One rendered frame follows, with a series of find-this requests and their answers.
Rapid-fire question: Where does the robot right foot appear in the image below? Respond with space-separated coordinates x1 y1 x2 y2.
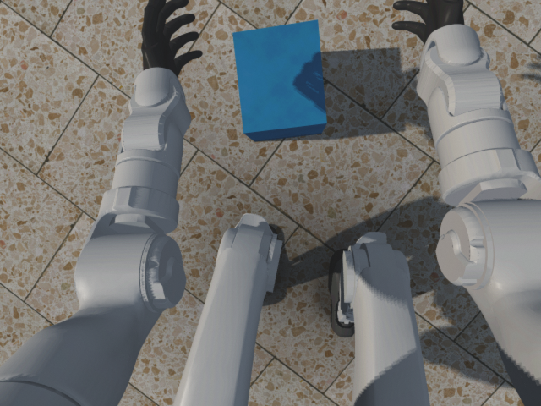
328 249 355 337

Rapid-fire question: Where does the right robot forearm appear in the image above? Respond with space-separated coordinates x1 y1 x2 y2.
416 24 541 207

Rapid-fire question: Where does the carton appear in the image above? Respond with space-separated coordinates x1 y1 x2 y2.
232 20 327 142

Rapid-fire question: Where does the right robot hand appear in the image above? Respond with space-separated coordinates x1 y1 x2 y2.
392 0 464 45

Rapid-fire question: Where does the left robot hand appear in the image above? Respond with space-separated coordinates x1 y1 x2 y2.
141 0 203 77

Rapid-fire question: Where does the left robot upper arm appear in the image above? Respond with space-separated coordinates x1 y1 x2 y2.
0 232 186 406

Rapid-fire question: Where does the left robot forearm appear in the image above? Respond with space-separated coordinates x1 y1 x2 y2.
74 68 191 298

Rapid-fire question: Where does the right robot upper arm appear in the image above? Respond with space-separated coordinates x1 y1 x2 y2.
435 200 541 406

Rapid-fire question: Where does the left robot thigh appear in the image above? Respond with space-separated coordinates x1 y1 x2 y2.
173 224 283 406

